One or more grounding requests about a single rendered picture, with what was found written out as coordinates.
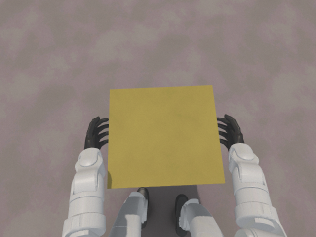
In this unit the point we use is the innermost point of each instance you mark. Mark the left robot hand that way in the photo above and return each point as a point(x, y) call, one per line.
point(92, 139)

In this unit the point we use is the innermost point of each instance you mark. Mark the right robot hand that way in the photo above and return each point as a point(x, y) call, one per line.
point(233, 135)

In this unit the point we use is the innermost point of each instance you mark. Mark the left robot shin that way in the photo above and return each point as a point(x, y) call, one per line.
point(136, 194)

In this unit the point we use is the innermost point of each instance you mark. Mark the carton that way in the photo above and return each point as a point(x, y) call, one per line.
point(163, 136)

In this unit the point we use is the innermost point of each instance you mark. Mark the robot left forearm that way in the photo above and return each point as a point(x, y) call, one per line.
point(86, 204)

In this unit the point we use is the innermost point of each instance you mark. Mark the robot right upper arm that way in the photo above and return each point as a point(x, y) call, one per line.
point(248, 231)

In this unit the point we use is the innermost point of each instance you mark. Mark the robot right forearm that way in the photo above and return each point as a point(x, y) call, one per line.
point(253, 204)

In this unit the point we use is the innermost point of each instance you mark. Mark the left robot foot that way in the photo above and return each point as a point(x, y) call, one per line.
point(145, 192)

